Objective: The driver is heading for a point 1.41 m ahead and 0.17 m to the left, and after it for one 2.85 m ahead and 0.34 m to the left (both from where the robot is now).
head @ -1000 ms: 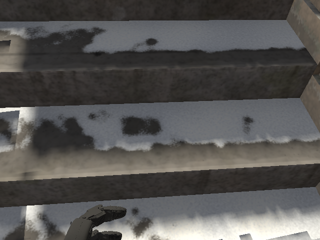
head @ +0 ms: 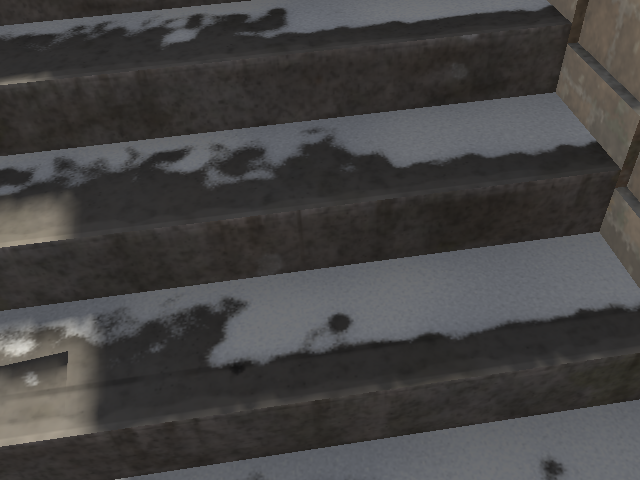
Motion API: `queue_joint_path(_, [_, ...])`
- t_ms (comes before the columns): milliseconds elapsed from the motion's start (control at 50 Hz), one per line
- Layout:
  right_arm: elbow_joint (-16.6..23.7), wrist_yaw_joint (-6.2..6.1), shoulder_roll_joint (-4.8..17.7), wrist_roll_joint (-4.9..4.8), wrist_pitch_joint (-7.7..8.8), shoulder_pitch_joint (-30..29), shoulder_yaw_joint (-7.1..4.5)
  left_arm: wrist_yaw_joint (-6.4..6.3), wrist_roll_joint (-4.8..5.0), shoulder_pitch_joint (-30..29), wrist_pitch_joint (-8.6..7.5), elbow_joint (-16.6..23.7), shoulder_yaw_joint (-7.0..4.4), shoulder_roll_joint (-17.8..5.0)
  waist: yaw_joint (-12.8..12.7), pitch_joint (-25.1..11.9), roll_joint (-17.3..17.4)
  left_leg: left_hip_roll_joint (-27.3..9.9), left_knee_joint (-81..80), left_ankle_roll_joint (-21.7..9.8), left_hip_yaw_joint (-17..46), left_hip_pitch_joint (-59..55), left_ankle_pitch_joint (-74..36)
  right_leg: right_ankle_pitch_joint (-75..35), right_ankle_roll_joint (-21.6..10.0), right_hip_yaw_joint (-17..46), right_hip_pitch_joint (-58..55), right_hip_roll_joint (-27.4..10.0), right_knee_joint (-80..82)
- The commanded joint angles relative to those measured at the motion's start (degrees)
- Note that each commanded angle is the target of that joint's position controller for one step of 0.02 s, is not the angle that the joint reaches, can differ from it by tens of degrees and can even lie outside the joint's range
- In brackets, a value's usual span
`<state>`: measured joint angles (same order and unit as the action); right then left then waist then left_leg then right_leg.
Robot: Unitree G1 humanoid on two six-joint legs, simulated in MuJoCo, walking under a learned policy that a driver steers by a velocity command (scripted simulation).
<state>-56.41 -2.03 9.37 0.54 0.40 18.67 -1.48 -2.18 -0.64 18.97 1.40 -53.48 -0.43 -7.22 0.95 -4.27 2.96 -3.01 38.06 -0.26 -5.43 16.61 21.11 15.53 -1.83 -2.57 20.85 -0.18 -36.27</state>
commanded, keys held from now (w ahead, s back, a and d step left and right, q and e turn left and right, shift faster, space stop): no key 1.00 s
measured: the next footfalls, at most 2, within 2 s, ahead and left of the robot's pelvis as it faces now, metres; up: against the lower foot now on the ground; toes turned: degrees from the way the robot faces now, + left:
left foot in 1.86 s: +0.41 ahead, +0.22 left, +0.16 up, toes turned +7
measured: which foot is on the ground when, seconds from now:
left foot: down 0.00-1.00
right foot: down 0.00-1.00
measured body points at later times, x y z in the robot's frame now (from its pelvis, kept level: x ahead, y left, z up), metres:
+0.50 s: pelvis +0.05 -0.01 +0.02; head +0.05 -0.01 +0.47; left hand +0.07 +0.23 -0.13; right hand +0.05 -0.25 -0.13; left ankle -0.01 +0.11 -0.72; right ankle +0.04 -0.11 -0.72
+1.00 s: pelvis +0.05 +0.00 +0.02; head +0.04 +0.01 +0.47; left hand +0.04 +0.24 -0.13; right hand +0.02 -0.22 -0.13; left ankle -0.01 +0.11 -0.72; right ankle +0.04 -0.11 -0.72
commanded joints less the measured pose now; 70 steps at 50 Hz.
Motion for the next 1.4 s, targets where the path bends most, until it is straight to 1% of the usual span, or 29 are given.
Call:
queue_joint_path(20, [-0.2,-0.17,2.0,0.11,-0.22,2.4,-0.14,-0.42,-0.37,-3.5,-1.41,2.9,-0.71,-4.7,1.1,9.2,-9.7,-0.4,-9.0,-0.1,3.5,3.3,-3.1,13.5,-6.6,16.7,-0.3,-6.9,21.7])
queue_joint_path(40, [-1.0,0.04,3.0,0.24,-0.24,2.9,-0.24,-0.41,-0.10,-3.1,-1.67,2.4,-1.07,-5.4,1.1,8.9,-7.7,-0.8,-12.2,-0.5,3.9,1.9,-4.8,8.2,-5.1,14.3,-2.2,-5.8,20.4])
queue_joint_path(60, [-2.2,0.39,3.6,0.26,-0.14,3.4,-0.38,-0.22,-0.08,-1.8,-1.73,2.0,-1.25,-5.5,0.4,8.2,-4.5,-0.9,-14.1,-0.7,3.7,0.5,-6.4,1.8,-4.2,12.2,-4.7,-4.4,19.4])
queue_joint_path(80, [-3.2,0.84,3.7,0.41,0.06,3.8,-0.39,0.15,-0.20,-0.3,-1.65,1.6,-1.37,-5.9,0.0,7.0,-3.5,-1.1,-15.9,-0.9,3.9,-0.6,-8.3,-3.8,-3.5,10.6,-7.6,-3.7,18.8])
queue_joint_path(100, [-3.9,0.73,3.8,0.43,0.03,3.8,-0.55,0.27,0.43,1.0,-1.94,0.7,-1.51,-5.7,-0.6,6.4,-2.6,-1.3,-17.2,-0.8,4.0,-1.5,-9.9,-8.7,-3.2,9.4,-9.2,-3.8,18.8])
queue_joint_path(120, [-4.1,0.76,4.0,0.39,0.04,3.5,-0.59,0.29,0.49,2.2,-1.98,0.0,-1.65,-5.9,-0.8,5.3,-3.0,-1.5,-17.9,-0.8,4.0,-2.5,-11.2,-13.3,-3.2,8.6,-11.6,-3.5,18.3])
queue_joint_path(140, [-4.5,0.60,4.7,0.47,-0.04,3.2,-0.74,0.12,0.06,2.6,-1.97,-0.3,-1.70,-5.6,-1.1,4.6,-2.9,-1.8,-18.5,-0.9,3.8,-2.6,-12.3,-17.8,-3.0,8.0,-13.5,-3.6,18.1])
queue_joint_path(200, [-5.2,0.54,4.7,0.31,0.03,2.6,-0.77,-0.22,-0.27,3.8,-1.57,-0.8,-2.07,-5.8,-1.5,2.3,-3.2,-2.1,-19.3,-0.7,3.8,-3.6,-14.5,-24.2,-3.0,7.1,-17.9,-3.7,17.9])
queue_joint_path(280, [-6.3,0.59,4.9,0.30,0.04,2.3,-0.78,-0.64,-0.45,4.2,-1.09,-1.0,-2.43,-6.0,-1.7,2.4,-2.7,-2.5,-19.6,-0.3,3.6,-3.8,-16.7,-26.6,-3.2,6.2,-19.4,-3.7,18.1])
queue_joint_path(300, [-6.1,0.21,5.2,0.16,-0.06,2.5,-0.91,-0.56,-0.19,3.1,-1.22,-0.5,-2.67,-6.6,-1.4,2.8,-1.9,-2.5,-19.5,-0.4,3.6,-4.2,-17.3,-28.4,-2.7,5.9,-18.8,-3.7,17.8])
queue_joint_path(340, [-6.3,-0.19,5.1,0.19,-0.24,3.2,-0.88,-0.70,-0.30,3.2,-1.25,-0.4,-2.78,-6.5,-1.3,2.6,-2.4,-2.7,-19.3,-0.3,3.6,-4.8,-17.9,-29.3,-2.3,5.4,-18.8,-3.5,17.8])
queue_joint_path(500, [-7.0,-0.33,5.3,0.20,-0.12,4.4,-1.00,-1.07,-0.32,3.0,-0.54,0.2,-3.01,-6.6,-1.5,5.2,-2.2,-3.0,-20.5,-0.5,3.7,-3.6,-17.3,-24.7,-2.3,4.7,-18.3,-3.2,18.5])
queue_joint_path(520, [-7.2,-0.05,5.6,0.31,-0.07,4.4,-1.13,-1.26,-0.79,4.4,-0.19,-0.6,-2.92,-6.2,-1.7,5.3,-2.5,-2.7,-20.9,-0.4,3.4,-3.5,-17.1,-23.3,-2.5,4.5,-18.4,-3.2,18.9])
queue_joint_path(600, [-7.9,0.33,5.1,0.35,0.08,4.7,-1.12,-1.42,-0.69,3.7,0.20,0.2,-2.96,-6.3,-1.6,6.6,-2.3,-2.7,-22.1,-0.6,3.6,-3.5,-16.3,-19.2,-2.7,4.8,-17.3,-3.3,19.6])
queue_joint_path(740, [-8.4,0.22,4.7,0.34,0.20,6.0,-1.19,-1.56,-0.39,4.3,0.11,0.2,-3.04,-6.4,-1.4,6.9,-2.1,-2.6,-22.9,-1.1,3.6,-4.6,-16.0,-16.1,-2.4,4.8,-15.7,-3.4,19.9])
queue_joint_path(780, [-8.3,0.08,4.4,0.14,0.22,6.2,-1.06,-1.90,-0.01,4.6,-0.08,-0.2,-3.11,-6.3,-1.4,6.7,-2.1,-2.5,-22.8,-1.2,3.6,-4.6,-15.8,-15.2,-2.5,4.9,-15.4,-3.4,19.7])
queue_joint_path(800, [-8.2,0.29,4.8,0.59,0.42,6.2,-1.03,-1.95,-0.10,5.0,0.25,-0.4,-3.32,-6.9,-1.6,6.2,-2.5,-2.4,-22.5,-1.3,3.6,-4.0,-15.5,-15.2,-2.8,5.1,-16.2,-3.1,19.5])
queue_joint_path(880, [-7.9,0.72,4.1,0.17,0.79,6.6,-0.74,-1.89,0.03,5.4,0.66,-0.5,-3.31,-6.2,-1.5,6.8,-1.9,-2.2,-22.4,-1.4,3.6,-3.4,-14.3,-13.2,-2.9,5.2,-15.4,-3.0,19.1])
queue_joint_path(900, [-7.6,0.93,3.8,-0.04,0.88,7.0,-0.58,-1.82,-0.30,5.3,0.75,-0.3,-3.22,-6.3,-1.3,7.1,-1.9,-2.1,-22.6,-1.6,3.6,-3.5,-14.2,-12.7,-3.0,5.2,-15.1,-2.8,18.7])
queue_joint_path(940, [-7.4,1.09,4.1,0.13,0.95,7.1,-0.53,-1.75,-0.33,5.7,0.88,-0.3,-3.21,-6.2,-1.5,7.7,-1.8,-2.0,-22.6,-1.6,3.5,-3.5,-14.4,-12.7,-2.9,5.2,-14.4,-2.9,18.7])
queue_joint_path(1060, [-6.5,1.11,4.4,0.05,1.08,7.5,-0.40,-1.76,0.03,6.8,0.88,-0.5,-3.23,-6.7,-1.3,7.8,-2.4,-1.9,-22.5,-1.8,3.6,-4.2,-15.6,-14.1,-2.6,5.1,-13.7,-3.0,18.3])
queue_joint_path(1200, [-6.0,1.12,4.3,0.09,1.09,7.9,-0.35,-1.87,0.06,7.5,0.82,-0.6,-3.16,-6.5,-1.2,7.6,-2.3,-1.8,-22.5,-1.8,3.7,-4.6,-16.2,-14.8,-2.2,5.1,-13.6,-3.1,18.0])
queue_joint_path(1220, [-6.2,1.23,3.9,0.41,1.00,8.4,-0.35,-1.96,0.00,7.7,0.71,-0.4,-2.93,-6.4,-1.3,7.4,-2.7,-1.6,-22.4,-1.5,3.6,-4.7,-15.8,-14.6,-2.6,5.3,-13.5,-3.1,18.2])
queue_joint_path(1240, [-6.3,1.16,4.6,0.27,0.83,8.9,-0.65,-2.11,0.21,8.2,0.71,-0.7,-3.06,-6.7,-1.3,6.9,-2.4,-1.1,-22.3,-1.9,3.4,-4.8,-10.4,-9.1,-3.1,5.0,-13.3,-2.5,17.8])
queue_joint_path(1260, [-5.9,0.90,5.9,-0.33,0.61,8.8,-1.23,-2.29,0.70,8.4,0.67,-0.5,-3.46,-7.6,-1.3,7.1,-1.7,-0.7,-21.3,-3.1,3.5,-4.1,-1.2,0.6,-3.9,4.2,-11.8,-1.5,16.1])
queue_joint_path(1280, [-5.0,0.46,7.2,-0.87,0.45,8.1,-1.75,-2.46,1.04,8.6,0.48,-0.1,-3.81,-8.2,-1.6,8.3,-0.7,-1.6,-20.9,-4.7,5.5,-2.2,8.4,10.8,-4.7,4.5,-8.7,-1.2,14.3])
queue_joint_path(1300, [-4.2,0.07,7.9,-1.26,0.42,8.0,-2.09,-2.54,1.16,8.6,0.06,0.5,-3.95,-8.4,-1.6,10.5,-0.2,-3.3,-20.6,-6.0,8.4,-0.3,15.3,17.0,-5.4,6.1,-4.3,-2.0,13.0])
queue_joint_path(1340, [-3.0,-0.18,8.0,-1.76,0.91,9.0,-2.34,-2.23,1.36,8.0,-1.47,1.7,-3.67,-7.5,-1.4,12.6,0.2,-6.5,-19.7,-7.7,13.6,0.2,19.1,18.0,-6.3,8.1,2.6,-2.9,9.9])
queue_joint_path(1400, [-1.0,0.10,8.4,-1.57,1.53,8.9,-2.55,-1.38,1.56,5.9,-3.56,3.4,-2.93,-5.4,-1.3,11.0,0.4,-9.6,-20.5,-10.0,18.6,-2.2,15.1,9.5,-5.5,5.7,6.1,-1.5,6.1])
